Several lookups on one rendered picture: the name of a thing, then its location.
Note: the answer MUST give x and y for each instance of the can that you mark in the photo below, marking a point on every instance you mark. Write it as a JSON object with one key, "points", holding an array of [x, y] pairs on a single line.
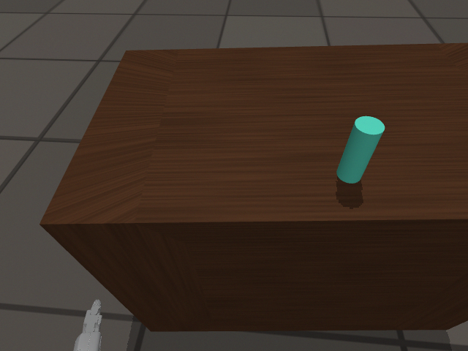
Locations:
{"points": [[363, 140]]}

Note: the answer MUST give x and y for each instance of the left robot hand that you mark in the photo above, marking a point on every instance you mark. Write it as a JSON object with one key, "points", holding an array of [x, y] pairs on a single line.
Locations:
{"points": [[90, 339]]}

